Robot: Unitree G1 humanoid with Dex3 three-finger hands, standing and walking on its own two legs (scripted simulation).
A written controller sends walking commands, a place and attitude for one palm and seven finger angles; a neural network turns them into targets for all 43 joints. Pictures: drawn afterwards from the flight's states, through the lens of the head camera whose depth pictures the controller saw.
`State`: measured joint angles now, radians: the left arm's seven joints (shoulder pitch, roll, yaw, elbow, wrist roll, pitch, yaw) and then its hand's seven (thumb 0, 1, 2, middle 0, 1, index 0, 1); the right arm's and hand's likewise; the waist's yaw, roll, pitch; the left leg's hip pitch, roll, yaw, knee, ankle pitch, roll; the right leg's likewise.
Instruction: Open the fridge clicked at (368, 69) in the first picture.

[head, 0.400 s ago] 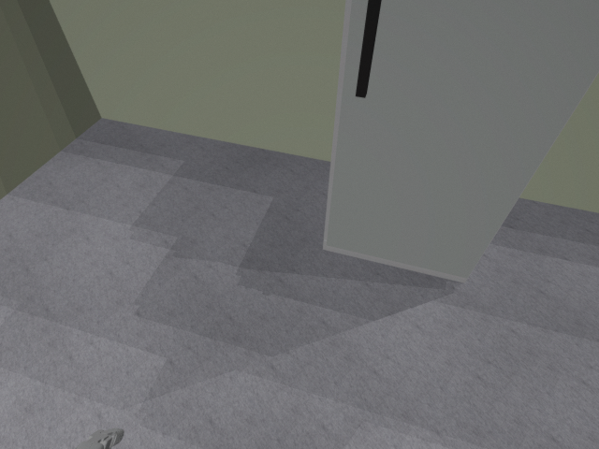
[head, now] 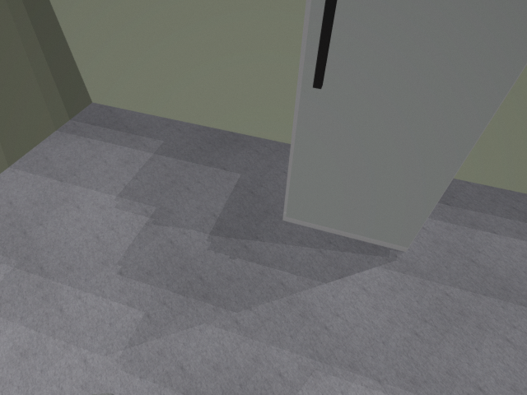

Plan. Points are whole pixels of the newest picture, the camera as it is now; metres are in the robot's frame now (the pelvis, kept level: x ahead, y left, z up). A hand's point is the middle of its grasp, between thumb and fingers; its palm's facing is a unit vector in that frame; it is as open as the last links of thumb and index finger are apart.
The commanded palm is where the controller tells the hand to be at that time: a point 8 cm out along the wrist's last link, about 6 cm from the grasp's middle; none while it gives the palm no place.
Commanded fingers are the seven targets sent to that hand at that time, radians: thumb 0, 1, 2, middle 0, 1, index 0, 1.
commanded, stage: stand and wait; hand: left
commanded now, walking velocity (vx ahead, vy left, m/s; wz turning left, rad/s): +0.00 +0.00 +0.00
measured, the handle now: (332, 1) +0.95 -0.11 +0.23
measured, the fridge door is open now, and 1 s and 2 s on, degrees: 0 0 0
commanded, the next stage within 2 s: look at it before walking up in 0.42 s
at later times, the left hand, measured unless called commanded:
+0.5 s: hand out of the picture +0.06 +0.24 -0.15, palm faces -0.03 -0.94 -0.33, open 7.3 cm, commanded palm none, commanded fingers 0.00 0.90 0.90 -0.20 -0.30 -0.20 -0.30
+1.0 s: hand out of the picture +0.06 +0.25 -0.15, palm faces -0.03 -0.94 -0.33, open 7.3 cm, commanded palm none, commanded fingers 0.00 0.90 0.90 -0.20 -0.30 -0.20 -0.30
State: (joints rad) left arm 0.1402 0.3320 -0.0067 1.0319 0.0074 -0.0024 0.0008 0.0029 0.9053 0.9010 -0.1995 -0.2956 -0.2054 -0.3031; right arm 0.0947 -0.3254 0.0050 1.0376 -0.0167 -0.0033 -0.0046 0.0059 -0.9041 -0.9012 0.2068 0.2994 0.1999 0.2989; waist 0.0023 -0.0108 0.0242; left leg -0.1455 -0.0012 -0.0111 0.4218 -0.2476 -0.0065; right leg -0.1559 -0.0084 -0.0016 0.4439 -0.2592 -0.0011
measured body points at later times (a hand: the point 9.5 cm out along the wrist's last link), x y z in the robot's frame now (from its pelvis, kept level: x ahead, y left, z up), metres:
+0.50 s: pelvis -0.02 +0.00 +0.00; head -0.02 +0.00 +0.45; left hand +0.06 +0.29 -0.13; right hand +0.05 -0.30 -0.13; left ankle -0.01 +0.13 -0.74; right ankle -0.01 -0.12 -0.74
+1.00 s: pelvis -0.02 +0.00 +0.00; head -0.01 +0.00 +0.45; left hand +0.06 +0.30 -0.13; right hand +0.06 -0.29 -0.13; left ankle -0.01 +0.13 -0.74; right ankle -0.01 -0.12 -0.74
